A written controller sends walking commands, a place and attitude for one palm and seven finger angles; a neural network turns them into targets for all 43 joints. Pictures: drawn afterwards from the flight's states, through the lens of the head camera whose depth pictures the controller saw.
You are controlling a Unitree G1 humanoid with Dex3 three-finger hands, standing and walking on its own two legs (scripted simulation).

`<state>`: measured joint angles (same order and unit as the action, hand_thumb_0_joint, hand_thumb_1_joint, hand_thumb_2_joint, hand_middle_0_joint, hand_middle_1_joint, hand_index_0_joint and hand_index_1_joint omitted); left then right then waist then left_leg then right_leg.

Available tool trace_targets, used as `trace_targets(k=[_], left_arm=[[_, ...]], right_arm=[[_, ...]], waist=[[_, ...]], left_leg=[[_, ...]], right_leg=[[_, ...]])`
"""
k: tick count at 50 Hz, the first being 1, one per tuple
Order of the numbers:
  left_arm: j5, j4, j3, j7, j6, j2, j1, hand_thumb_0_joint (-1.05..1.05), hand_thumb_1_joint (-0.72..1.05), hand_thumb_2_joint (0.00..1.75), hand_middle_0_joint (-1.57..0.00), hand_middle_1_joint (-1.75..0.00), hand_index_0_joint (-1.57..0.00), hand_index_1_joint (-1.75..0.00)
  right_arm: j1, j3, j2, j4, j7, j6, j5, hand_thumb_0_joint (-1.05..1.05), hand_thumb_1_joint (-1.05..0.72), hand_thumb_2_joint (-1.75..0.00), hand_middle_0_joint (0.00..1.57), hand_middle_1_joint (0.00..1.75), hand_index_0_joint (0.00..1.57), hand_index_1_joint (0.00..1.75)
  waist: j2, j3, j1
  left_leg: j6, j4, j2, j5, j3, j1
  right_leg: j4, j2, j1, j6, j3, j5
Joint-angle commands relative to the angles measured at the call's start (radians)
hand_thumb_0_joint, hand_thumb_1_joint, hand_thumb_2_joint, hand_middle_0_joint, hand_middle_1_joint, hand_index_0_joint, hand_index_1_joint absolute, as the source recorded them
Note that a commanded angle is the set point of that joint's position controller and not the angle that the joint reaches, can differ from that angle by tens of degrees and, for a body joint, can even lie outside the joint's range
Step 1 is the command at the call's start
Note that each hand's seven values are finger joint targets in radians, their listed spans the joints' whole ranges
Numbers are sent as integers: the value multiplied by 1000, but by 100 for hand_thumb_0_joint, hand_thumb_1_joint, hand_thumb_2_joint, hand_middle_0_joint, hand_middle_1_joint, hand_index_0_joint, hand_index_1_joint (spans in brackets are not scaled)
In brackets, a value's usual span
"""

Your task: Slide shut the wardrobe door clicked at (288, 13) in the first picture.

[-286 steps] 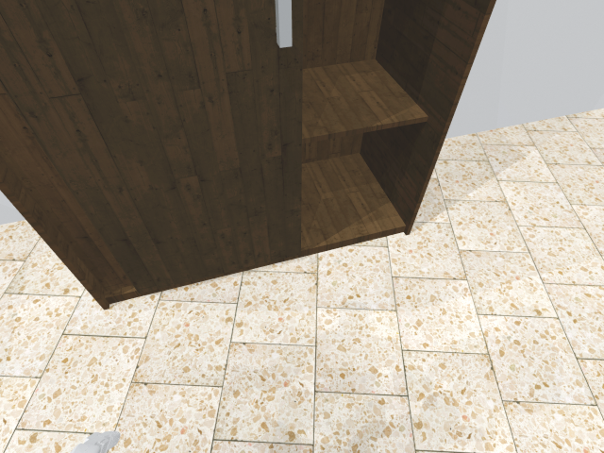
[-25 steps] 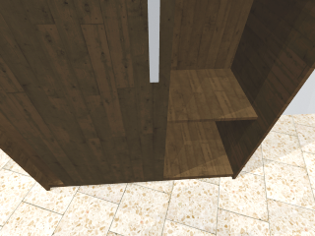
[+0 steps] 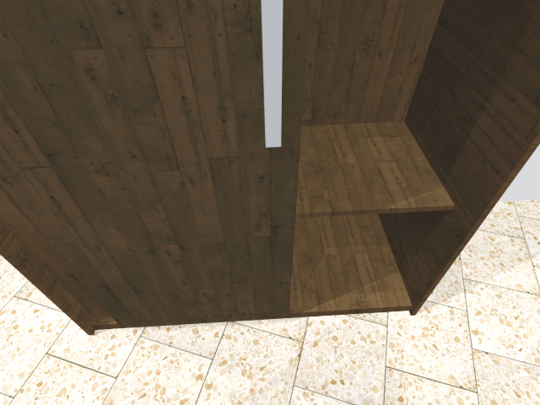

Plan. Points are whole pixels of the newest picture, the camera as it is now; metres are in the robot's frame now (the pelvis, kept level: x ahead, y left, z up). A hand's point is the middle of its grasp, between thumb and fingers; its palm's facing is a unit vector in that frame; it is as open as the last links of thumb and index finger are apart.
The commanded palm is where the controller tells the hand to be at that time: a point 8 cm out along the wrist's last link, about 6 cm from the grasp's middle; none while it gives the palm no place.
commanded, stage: look again from close up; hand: left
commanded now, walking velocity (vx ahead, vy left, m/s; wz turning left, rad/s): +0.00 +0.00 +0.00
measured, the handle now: (271, 55) +0.53 +0.03 +0.27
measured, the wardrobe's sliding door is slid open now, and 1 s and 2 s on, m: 0.48 0.48 0.48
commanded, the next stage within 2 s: shuffle to correct the standing spot in 0.44 s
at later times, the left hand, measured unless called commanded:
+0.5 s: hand out of the picture +0.00 +0.17 -0.17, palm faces +0.01 -0.98 -0.19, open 7.4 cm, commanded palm none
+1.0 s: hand out of the picture -0.03 +0.12 -0.18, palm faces +0.12 -0.98 -0.17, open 7.4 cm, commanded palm none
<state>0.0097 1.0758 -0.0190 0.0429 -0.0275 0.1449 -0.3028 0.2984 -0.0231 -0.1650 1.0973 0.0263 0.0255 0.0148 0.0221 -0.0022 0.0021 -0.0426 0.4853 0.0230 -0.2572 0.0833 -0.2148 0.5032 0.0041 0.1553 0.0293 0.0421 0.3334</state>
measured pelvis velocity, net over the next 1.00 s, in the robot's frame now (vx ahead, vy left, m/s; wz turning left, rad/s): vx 0.03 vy -0.03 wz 0.08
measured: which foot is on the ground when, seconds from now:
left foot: down 0.00-1.00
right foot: down 0.00-1.00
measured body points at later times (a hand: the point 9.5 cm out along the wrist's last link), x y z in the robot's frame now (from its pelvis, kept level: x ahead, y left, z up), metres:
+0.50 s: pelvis +0.00 +0.00 +0.00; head +0.01 +0.00 +0.45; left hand +0.00 +0.22 -0.16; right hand +0.02 -0.23 -0.15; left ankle +0.00 +0.09 -0.74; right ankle -0.04 -0.10 -0.74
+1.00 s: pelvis +0.03 -0.03 -0.01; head +0.05 -0.03 +0.44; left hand -0.03 +0.18 -0.17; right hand +0.02 -0.25 -0.17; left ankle +0.00 +0.08 -0.72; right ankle -0.04 -0.10 -0.74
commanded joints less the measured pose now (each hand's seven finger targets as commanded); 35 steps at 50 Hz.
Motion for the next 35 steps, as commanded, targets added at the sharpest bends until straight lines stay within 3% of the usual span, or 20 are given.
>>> trace_targets(k=[1,20,28,29,31,35], left_arm=[[-1,-30,20,6,-9,112,-67,0,90,90,-20,-30,-20,-30],[2,-3,19,2,-4,125,-68,0,90,90,-20,-30,-20,-30],[1,13,13,0,0,103,-80,0,90,90,-20,-30,-20,-30],[3,16,13,0,4,97,-84,0,90,90,-20,-30,-20,-30],[6,19,15,-5,12,92,-94,0,90,90,-20,-30,-20,-30],[18,4,23,-14,22,84,-107,0,90,90,-20,-30,-20,-30]], right_arm=[[42,14,-94,-28,2,16,-1,0,-90,-90,20,30,20,30],[-3,18,-109,2,6,14,-5,0,-90,-90,20,30,20,30],[2,14,-89,16,5,11,-4,0,-90,-90,20,30,20,30],[17,13,-82,24,5,7,-3,0,-90,-90,20,30,20,30],[16,19,-93,23,4,2,0,0,-90,-90,20,30,20,30],[42,39,-120,16,9,-3,6,0,-90,-90,20,30,20,30]], waist=[[-34,-46,-4],[-35,-41,-7],[-34,-50,-5],[-57,-57,-3],[-32,-88,-1],[15,-101,-2]], left_leg=[[-12,-96,-121,214,-140,11],[-8,-114,-130,220,-128,55],[-8,-131,-135,178,-133,62],[-13,-133,-135,120,-143,42],[-20,-150,-144,12,-166,18],[-70,-206,-207,-117,-280,-17]], right_leg=[[-92,-101,34,26,-109,-223],[-130,-111,25,17,-118,-261],[-142,-107,36,10,-104,-197],[-137,-97,31,9,-90,-133],[-118,-86,69,10,-72,-34],[-30,-55,117,10,-14,35]])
